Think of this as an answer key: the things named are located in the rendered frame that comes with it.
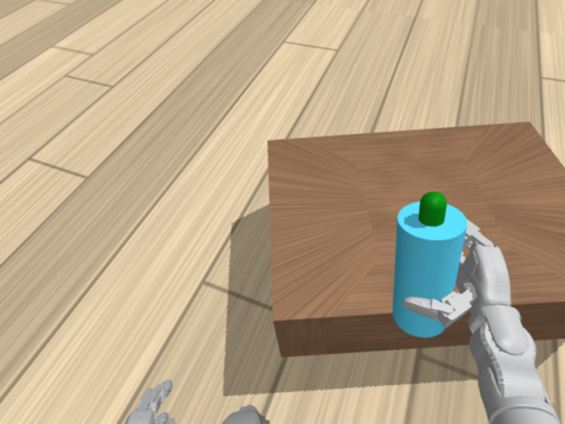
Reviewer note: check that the left robot hand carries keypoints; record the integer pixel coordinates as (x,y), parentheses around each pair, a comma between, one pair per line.
(149,404)

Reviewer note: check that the right robot arm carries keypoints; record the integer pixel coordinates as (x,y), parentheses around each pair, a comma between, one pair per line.
(509,384)

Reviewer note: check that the right robot hand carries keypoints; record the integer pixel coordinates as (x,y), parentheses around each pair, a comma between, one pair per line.
(482,279)

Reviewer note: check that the bottle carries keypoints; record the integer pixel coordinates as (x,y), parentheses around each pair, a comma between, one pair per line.
(429,243)

